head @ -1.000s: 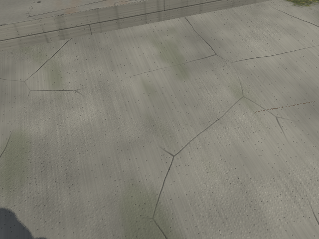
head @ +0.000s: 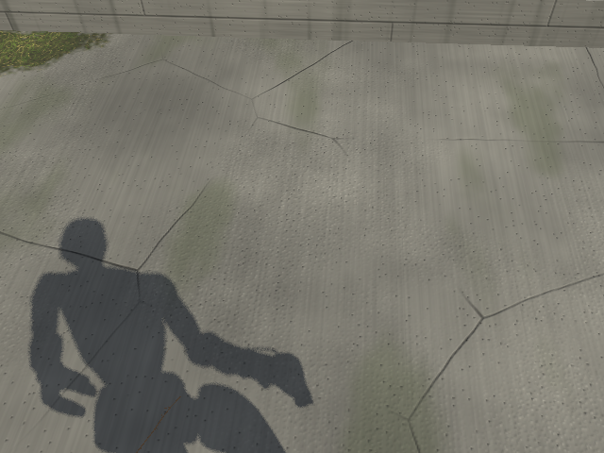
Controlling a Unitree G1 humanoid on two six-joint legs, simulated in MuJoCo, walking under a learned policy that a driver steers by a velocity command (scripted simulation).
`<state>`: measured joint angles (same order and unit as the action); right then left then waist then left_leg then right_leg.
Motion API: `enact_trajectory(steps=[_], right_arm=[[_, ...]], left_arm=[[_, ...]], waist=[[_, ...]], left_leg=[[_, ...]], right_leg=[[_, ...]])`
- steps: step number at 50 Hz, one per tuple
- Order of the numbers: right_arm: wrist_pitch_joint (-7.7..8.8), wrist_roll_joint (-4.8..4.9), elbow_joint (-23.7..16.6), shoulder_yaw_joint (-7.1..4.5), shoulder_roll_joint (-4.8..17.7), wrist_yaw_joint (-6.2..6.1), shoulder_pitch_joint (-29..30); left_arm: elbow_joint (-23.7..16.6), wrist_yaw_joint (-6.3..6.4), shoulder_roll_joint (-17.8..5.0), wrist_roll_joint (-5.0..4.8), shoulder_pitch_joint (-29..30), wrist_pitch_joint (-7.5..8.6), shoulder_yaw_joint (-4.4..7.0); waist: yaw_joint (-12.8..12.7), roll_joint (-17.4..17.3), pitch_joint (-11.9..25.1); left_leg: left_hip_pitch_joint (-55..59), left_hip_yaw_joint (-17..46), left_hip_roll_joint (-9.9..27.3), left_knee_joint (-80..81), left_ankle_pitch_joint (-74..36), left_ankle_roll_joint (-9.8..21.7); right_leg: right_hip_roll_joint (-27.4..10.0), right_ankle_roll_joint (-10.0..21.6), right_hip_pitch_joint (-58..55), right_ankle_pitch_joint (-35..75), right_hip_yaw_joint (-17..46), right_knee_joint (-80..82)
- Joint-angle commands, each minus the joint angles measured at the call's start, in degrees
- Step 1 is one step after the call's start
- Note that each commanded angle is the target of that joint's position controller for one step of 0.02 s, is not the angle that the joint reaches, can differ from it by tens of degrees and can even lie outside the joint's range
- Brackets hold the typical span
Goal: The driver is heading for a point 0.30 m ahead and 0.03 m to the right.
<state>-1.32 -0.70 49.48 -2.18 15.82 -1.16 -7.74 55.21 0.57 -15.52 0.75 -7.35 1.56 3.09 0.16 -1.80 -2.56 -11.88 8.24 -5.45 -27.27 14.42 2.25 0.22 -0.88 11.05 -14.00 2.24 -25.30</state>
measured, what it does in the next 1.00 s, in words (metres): stands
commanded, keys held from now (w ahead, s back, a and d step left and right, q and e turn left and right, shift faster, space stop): no key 0.96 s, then w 0.04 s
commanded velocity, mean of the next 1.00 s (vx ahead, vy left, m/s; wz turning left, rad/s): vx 0.00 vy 0.00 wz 0.02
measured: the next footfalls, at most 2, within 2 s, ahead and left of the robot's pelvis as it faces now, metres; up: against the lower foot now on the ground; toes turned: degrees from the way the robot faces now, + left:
right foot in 1.62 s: +0.32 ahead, -0.10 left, +0.00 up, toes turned -1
left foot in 1.92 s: +0.26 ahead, +0.14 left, +0.00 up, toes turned +1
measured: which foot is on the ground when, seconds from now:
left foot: down 0.00-1.00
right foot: down 0.00-1.00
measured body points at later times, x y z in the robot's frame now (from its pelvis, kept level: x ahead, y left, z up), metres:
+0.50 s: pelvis +0.00 -0.01 +0.00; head +0.01 -0.01 +0.45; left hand +0.09 +0.26 -0.14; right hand +0.08 -0.29 -0.14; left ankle +0.00 +0.10 -0.74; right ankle +0.00 -0.13 -0.74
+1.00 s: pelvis +0.00 -0.02 +0.00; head +0.01 -0.03 +0.45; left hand +0.05 +0.24 -0.15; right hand +0.05 -0.29 -0.15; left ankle +0.00 +0.10 -0.74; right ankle +0.00 -0.13 -0.74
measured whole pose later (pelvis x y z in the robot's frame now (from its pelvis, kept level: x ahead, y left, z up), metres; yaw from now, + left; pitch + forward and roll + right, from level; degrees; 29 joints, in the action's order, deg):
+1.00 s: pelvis +0.00 -0.02 +0.00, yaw -1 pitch -2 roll +0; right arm -0.2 -0.1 61.1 -1.0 14.0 -2.0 -11.2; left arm 61.3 1.6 -14.2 0.3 -11.7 1.2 0.2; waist -0.4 -0.1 -2.4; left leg -10.1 7.8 -3.5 -26.7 14.7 0.3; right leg 1.8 1.0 10.4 -14.6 2.1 -26.7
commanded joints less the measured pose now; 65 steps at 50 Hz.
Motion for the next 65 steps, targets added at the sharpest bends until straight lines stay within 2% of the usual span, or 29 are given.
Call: enact_trajectory(steps=[1,7,11,27,48,49,50,51,52,53,54,55,56,57,58,59,60,61,62,63,64,65], right_arm=[[0.06,0.15,-2.1,-1.90,7.5,-0.15,-0.3],[0.83,0.32,0.3,-1.63,6.6,0.07,-0.6],[1.11,0.33,1.9,-1.42,6.7,-0.11,-1.0],[1.58,0.48,6.5,-0.67,6.4,-0.55,-2.1],[1.51,0.54,9.8,0.01,4.8,-0.98,-4.2],[1.45,0.50,10.4,0.21,4.1,-1.02,-5.2],[1.38,0.70,10.5,0.24,4.0,-1.13,-5.2],[1.48,1.00,10.2,0.07,4.4,-1.23,-4.9],[1.88,1.13,9.6,0.04,4.6,-1.20,-4.2],[2.68,1.27,8.8,0.16,4.1,-0.97,-3.0],[3.70,1.50,7.9,0.49,2.6,-0.58,-2.1],[4.63,1.69,7.3,0.58,2.4,-0.23,-1.0],[5.26,1.88,7.1,0.31,3.1,0.11,-0.8],[5.69,1.99,7.1,0.12,3.3,0.43,-1.5],[6.09,2.20,6.9,0.18,3.0,0.73,-2.2],[6.49,2.35,7.1,0.14,2.9,0.95,-2.9],[6.82,2.32,8.2,-0.07,2.6,1.05,-5.3],[6.83,2.15,10.3,-0.57,2.7,1.03,-9.0],[6.57,2.01,11.9,-1.04,3.2,1.04,-13.2],[6.45,1.93,12.9,-1.71,5.3,0.81,-19.0],[6.37,2.05,13.4,-3.03,12.0,0.90,-25.1],[7.07,1.08,13.9,-2.50,10.9,1.42,-24.6]], left_arm=[[-2.8,0.13,-8.7,-0.13,3.3,1.38,1.08],[-1.0,0.84,-7.8,-0.41,1.5,0.58,0.38],[-0.1,0.81,-7.6,-0.37,1.6,0.22,0.07],[3.0,0.92,-6.9,-0.32,-0.5,-0.10,-0.83],[4.4,1.15,-5.5,-0.40,-5.2,0.10,-1.79],[4.8,1.18,-4.9,-0.33,-6.2,0.07,-1.95],[4.9,1.31,-5.4,-0.60,-6.3,-0.05,-1.76],[4.6,1.50,-6.7,-1.00,-6.1,-0.13,-1.32],[4.3,1.62,-7.5,-1.25,-6.8,0.01,-1.02],[4.5,1.64,-8.6,-1.53,-8.7,0.43,-0.64],[5.0,1.58,-10.2,-1.77,-11.0,0.96,-0.01],[5.0,1.59,-11.4,-1.81,-11.8,1.39,0.57],[4.3,1.55,-11.2,-1.54,-11.4,1.74,0.72],[3.5,1.34,-10.7,-1.41,-10.5,2.02,0.71],[2.6,1.08,-10.4,-1.79,-9.1,2.16,0.70],[1.7,0.92,-10.1,-2.41,-7.1,2.05,0.70],[0.8,0.81,-10.1,-2.91,-5.0,1.73,0.72],[0.4,0.71,-9.9,-2.86,-5.3,1.41,0.67],[0.0,0.62,-8.7,-2.58,-5.3,1.42,0.25],[-1.0,0.19,-5.1,-2.04,-4.2,1.86,-0.85],[-3.3,-0.09,-1.7,-1.46,-4.3,3.11,-1.68],[-4.1,-0.11,-3.9,-2.87,-3.3,3.91,-1.11]], waist=[[0.7,6.2,5.2],[-0.6,2.0,3.8],[-0.7,1.0,3.0],[-0.5,1.6,2.0],[-0.5,1.7,0.7],[-0.5,2.0,2.0],[-0.5,2.6,0.9],[-0.7,3.7,-0.8],[-1.1,4.9,-2.9],[-1.9,6.9,-4.4],[-2.5,10.3,-4.6],[-2.7,11.2,-5.6],[-2.5,9.9,-5.7],[-1.8,9.5,-5.3],[-0.9,9.7,-5.2],[0.3,9.5,-5.1],[2.1,9.1,-4.1],[3.2,8.3,-2.4],[4.5,6.2,-0.9],[6.5,-1.9,1.0],[7.2,-15.6,3.4],[6.2,-12.4,0.6]], left_leg=[[2.2,2.7,4.9,2.5,-11.1,0.4],[0.9,3.6,5.3,3.9,-13.0,1.0],[0.7,3.7,5.4,4.5,-12.5,0.7],[1.2,2.6,5.3,5.0,-10.8,0.3],[0.5,1.1,4.7,4.9,-8.5,-0.7],[1.0,0.5,4.1,5.0,-3.4,-0.7],[-0.5,-0.6,2.9,4.3,5.0,-0.4],[-3.4,-1.8,1.7,2.4,14.2,0.1],[-6.9,-2.5,1.5,0.3,19.2,0.6],[-10.8,-3.5,1.6,-3.2,18.8,0.7],[-13.4,-5.8,1.5,-8.9,14.3,0.2],[-14.6,-6.5,3.8,-13.9,10.2,-0.1],[-15.6,-6.1,5.5,-17.4,10.3,0.1],[-16.1,-5.9,6.6,-19.3,12.3,0.4],[-15.1,-6.1,7.5,-16.7,13.6,0.9],[-10.7,-7.1,7.7,-10.4,12.1,1.3],[-2.1,-9.6,6.1,-2.7,6.3,1.4],[6.1,-11.5,3.7,1.0,-0.2,0.5],[11.8,-10.3,3.6,2.2,-1.3,0.1],[18.3,1.4,11.1,7.5,4.5,2.3],[24.8,23.0,23.2,15.1,10.5,9.6],[21.0,33.3,28.5,18.0,19.0,14.9]], right_leg=[[-6.4,3.7,-2.4,11.6,5.7,4.1],[-3.8,2.6,-3.7,10.6,3.2,2.0],[-3.1,2.4,-3.7,9.7,2.9,2.0],[-1.8,2.0,-2.7,7.3,2.2,2.9],[-1.3,2.6,-0.6,4.6,2.2,3.4],[-0.9,2.7,-1.0,-1.1,2.0,4.1],[-0.6,3.3,-0.1,-10.0,2.3,4.7],[-0.9,4.6,1.2,-19.5,3.7,5.2],[-2.9,6.6,2.3,-26.9,7.1,7.1],[-6.7,9.2,1.4,-31.6,12.8,10.0],[-12.2,12.3,-0.6,-34.5,20.6,14.1],[-17.2,14.9,0.2,-33.5,26.7,16.8],[-18.8,15.9,0.6,-31.0,28.3,17.7],[-18.9,15.7,0.5,-28.4,27.6,17.7],[-18.1,14.6,0.8,-25.6,25.1,17.2],[-15.7,12.7,2.6,-22.2,20.4,16.5],[-12.1,10.7,6.5,-18.4,14.6,14.6],[-9.1,9.6,9.8,-15.3,10.9,11.3],[-6.8,8.6,12.6,-12.2,8.1,6.4],[-2.5,6.0,18.3,-8.6,2.7,-7.0],[3.1,3.0,29.0,-14.0,-3.5,-23.8],[1.3,3.4,35.1,-19.8,0.6,-35.4]])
